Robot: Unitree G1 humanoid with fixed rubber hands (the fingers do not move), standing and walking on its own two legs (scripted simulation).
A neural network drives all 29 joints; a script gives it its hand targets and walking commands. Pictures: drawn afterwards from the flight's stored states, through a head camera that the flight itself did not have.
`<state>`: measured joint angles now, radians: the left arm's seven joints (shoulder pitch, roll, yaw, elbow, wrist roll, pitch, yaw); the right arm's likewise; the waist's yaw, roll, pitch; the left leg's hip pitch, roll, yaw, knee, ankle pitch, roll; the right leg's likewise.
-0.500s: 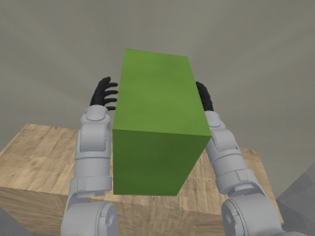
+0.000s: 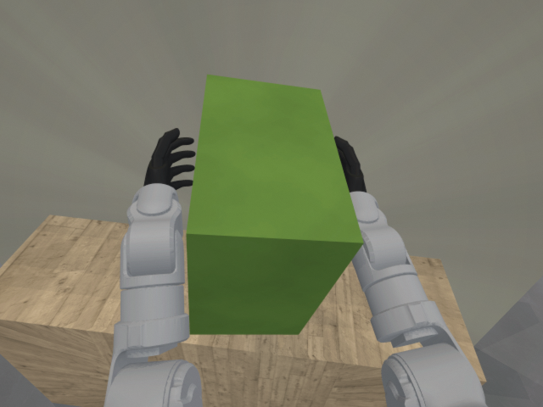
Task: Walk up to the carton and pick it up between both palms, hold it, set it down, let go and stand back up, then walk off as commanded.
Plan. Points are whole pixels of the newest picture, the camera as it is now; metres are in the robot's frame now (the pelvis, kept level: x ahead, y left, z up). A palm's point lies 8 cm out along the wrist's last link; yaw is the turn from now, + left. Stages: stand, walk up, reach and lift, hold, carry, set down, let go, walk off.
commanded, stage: hold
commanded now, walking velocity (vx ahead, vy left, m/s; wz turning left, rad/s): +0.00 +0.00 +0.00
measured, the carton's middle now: (255, 211) +0.36 +0.03 +0.15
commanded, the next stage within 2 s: none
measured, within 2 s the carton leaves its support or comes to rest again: neither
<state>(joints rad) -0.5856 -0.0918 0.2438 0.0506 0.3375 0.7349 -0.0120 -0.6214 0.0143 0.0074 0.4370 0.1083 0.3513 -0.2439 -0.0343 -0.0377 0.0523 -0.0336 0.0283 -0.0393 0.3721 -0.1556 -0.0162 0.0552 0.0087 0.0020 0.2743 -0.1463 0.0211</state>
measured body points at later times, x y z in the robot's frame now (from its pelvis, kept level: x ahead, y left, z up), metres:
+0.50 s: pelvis +0.02 +0.00 +0.00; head -0.03 +0.02 +0.45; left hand +0.38 +0.15 +0.21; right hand +0.39 -0.12 +0.20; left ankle +0.05 +0.13 -0.75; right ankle +0.02 -0.13 -0.75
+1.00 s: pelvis +0.00 +0.00 +0.00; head -0.06 +0.02 +0.45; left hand +0.37 +0.14 +0.22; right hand +0.38 -0.12 +0.19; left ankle +0.05 +0.13 -0.75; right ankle +0.02 -0.13 -0.75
